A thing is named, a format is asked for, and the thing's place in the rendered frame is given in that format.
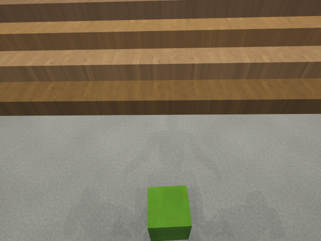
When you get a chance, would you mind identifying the carton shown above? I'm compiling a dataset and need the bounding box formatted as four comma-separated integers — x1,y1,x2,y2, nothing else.
147,185,192,241

